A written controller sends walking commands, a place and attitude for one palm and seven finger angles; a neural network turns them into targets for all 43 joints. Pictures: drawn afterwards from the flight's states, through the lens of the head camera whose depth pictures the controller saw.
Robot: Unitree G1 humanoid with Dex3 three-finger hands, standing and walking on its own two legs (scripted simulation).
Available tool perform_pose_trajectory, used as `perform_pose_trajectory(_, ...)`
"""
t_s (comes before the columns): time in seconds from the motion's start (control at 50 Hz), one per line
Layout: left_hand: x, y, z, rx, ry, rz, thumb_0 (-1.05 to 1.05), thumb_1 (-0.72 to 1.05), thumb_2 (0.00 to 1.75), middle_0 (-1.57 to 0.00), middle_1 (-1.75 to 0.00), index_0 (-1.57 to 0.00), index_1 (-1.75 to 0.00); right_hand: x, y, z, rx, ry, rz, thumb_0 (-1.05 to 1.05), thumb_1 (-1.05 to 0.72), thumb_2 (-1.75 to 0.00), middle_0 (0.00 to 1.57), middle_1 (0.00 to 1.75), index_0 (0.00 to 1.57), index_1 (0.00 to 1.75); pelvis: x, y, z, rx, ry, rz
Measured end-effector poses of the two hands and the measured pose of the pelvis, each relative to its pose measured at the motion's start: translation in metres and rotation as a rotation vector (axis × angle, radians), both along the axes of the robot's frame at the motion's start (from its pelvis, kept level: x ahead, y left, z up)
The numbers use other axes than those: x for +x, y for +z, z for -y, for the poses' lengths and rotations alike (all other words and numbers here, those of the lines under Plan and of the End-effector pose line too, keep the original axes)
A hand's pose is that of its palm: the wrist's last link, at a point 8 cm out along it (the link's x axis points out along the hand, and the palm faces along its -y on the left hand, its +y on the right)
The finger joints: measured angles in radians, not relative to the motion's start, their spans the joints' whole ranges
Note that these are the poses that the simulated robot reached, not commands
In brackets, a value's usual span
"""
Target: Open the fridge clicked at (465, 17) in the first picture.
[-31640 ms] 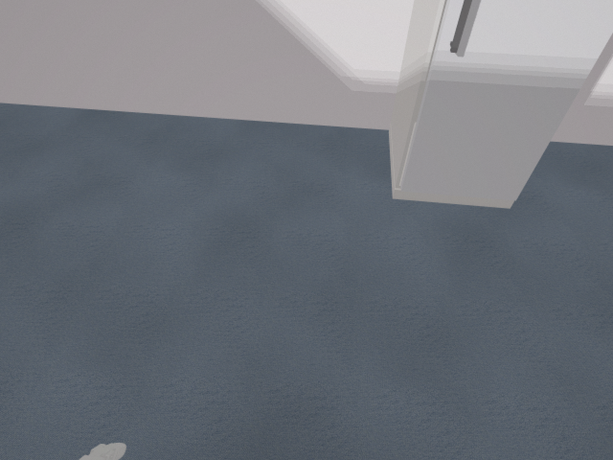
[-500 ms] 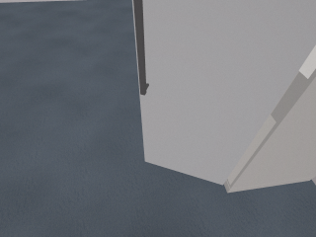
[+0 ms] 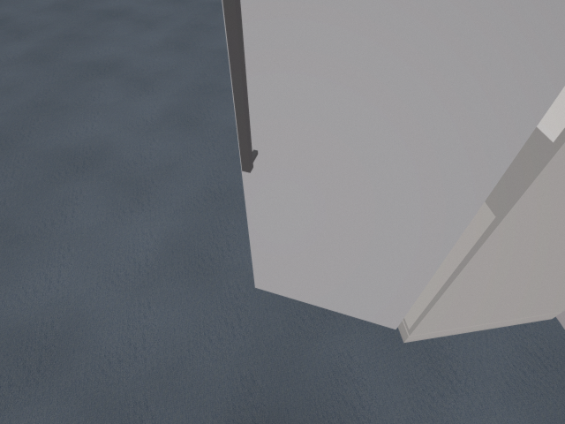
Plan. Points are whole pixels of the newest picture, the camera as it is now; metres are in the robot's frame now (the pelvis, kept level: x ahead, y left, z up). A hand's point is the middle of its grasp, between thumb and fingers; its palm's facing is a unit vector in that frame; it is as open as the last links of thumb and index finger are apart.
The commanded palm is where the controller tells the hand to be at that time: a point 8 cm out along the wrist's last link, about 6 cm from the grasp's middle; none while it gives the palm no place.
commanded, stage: look to check the result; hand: left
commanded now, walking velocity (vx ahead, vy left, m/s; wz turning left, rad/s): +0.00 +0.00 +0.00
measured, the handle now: (244, 89) +0.63 +0.10 +0.15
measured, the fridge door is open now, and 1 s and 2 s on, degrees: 64 64 64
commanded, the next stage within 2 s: stand and wait in 0.18 s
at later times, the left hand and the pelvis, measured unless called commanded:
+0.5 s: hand out of the picture +0.10 +0.23 -0.16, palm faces -0.03 -0.95 -0.32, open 7.3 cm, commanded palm none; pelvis +0.01 -0.01 +0.00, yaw +0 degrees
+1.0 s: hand out of the picture +0.09 +0.22 -0.16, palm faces -0.04 -0.94 -0.33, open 7.3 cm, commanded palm none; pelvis +0.01 -0.02 +0.00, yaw +0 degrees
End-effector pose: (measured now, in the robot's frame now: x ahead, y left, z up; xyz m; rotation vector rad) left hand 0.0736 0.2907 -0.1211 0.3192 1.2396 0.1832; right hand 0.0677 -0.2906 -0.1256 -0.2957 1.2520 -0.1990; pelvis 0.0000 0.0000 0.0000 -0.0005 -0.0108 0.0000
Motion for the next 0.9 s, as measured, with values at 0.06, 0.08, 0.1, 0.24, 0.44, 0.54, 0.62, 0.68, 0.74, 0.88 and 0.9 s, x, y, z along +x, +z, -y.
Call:
perform_pose_trajectory(0.06,0.002,-0.001,0.003,-0.004,0.0,-0.002,0.0,0.91,0.9,-0.2,-0.3,-0.21,-0.3,0.002,-0.001,0.0,0.004,0.0,-0.002,0.0,-0.9,-0.9,0.21,0.3,0.2,0.3,0.002,0.0,0.001,0.0,-0.001,-0.001)
perform_pose_trajectory(0.08,0.003,-0.001,0.004,-0.006,0.0,-0.002,0.0,0.91,0.9,-0.2,-0.3,-0.21,-0.3,0.002,-0.001,0.0,0.005,0.0,-0.003,0.0,-0.9,-0.9,0.21,0.3,0.2,0.3,0.003,0.0,0.002,0.001,-0.001,-0.001)
perform_pose_trajectory(0.1,0.004,-0.001,0.006,-0.008,-0.001,-0.002,0.0,0.91,0.9,-0.2,-0.3,-0.21,-0.3,0.003,-0.001,0.0,0.006,-0.001,-0.002,0.0,-0.9,-0.9,0.21,0.3,0.2,0.3,0.004,0.0,0.002,0.001,-0.001,-0.001)
perform_pose_trajectory(0.24,0.012,-0.002,0.013,-0.019,-0.005,0.01,0.0,0.91,0.9,-0.2,-0.3,-0.21,-0.3,0.008,-0.001,0.0,0.009,-0.006,0.005,0.0,-0.9,-0.9,0.21,0.3,0.2,0.3,0.008,0.0,0.005,0.002,-0.004,0.0)
perform_pose_trajectory(0.44,0.021,-0.001,0.019,-0.019,-0.009,0.028,0.0,0.91,0.9,-0.2,-0.3,-0.21,-0.3,0.009,-0.001,0.005,0.007,-0.013,0.01,0.0,-0.9,-0.9,0.21,0.3,0.2,0.3,0.011,0.0,0.009,0.003,-0.006,0.002)
perform_pose_trajectory(0.54,0.021,-0.001,0.019,-0.016,-0.009,0.03,0.0,0.91,0.9,-0.2,-0.3,-0.21,-0.3,0.007,-0.001,0.007,0.005,-0.016,0.005,0.0,-0.9,-0.9,0.21,0.3,0.2,0.3,0.012,0.0,0.011,0.003,-0.007,0.003)
perform_pose_trajectory(0.62,0.02,0.0,0.02,-0.013,-0.008,0.027,0.0,0.91,0.9,-0.2,-0.3,-0.21,-0.3,0.004,-0.001,0.009,0.003,-0.018,0.0,0.0,-0.9,-0.9,0.21,0.3,0.2,0.3,0.011,0.0,0.012,0.003,-0.006,0.004)
perform_pose_trajectory(0.68,0.018,0.0,0.02,-0.012,-0.006,0.024,0.0,0.91,0.9,-0.2,-0.3,-0.21,-0.3,0.003,-0.001,0.011,0.002,-0.018,-0.003,0.0,-0.9,-0.9,0.21,0.3,0.2,0.3,0.011,0.0,0.013,0.003,-0.007,0.006)
perform_pose_trajectory(0.74,0.016,0.0,0.02,-0.011,-0.006,0.021,0.0,0.91,0.9,-0.2,-0.3,-0.21,-0.3,0.001,-0.001,0.012,0.001,-0.02,-0.005,0.0,-0.9,-0.9,0.21,0.3,0.2,0.3,0.01,0.0,0.014,0.003,-0.008,0.008)
perform_pose_trajectory(0.88,0.011,0.0,0.022,-0.011,-0.004,0.008,0.0,0.91,0.9,-0.2,-0.3,-0.21,-0.3,-0.003,-0.002,0.014,0.002,-0.018,-0.013,0.0,-0.9,-0.9,0.21,0.3,0.2,0.3,0.008,0.001,0.015,0.003,-0.008,0.007)
perform_pose_trajectory(0.9,0.011,0.0,0.022,-0.011,-0.004,0.008,0.0,0.91,0.9,-0.2,-0.3,-0.21,-0.3,-0.003,-0.002,0.014,0.002,-0.018,-0.013,0.0,-0.9,-0.9,0.21,0.3,0.2,0.3,0.007,0.001,0.016,0.003,-0.008,0.007)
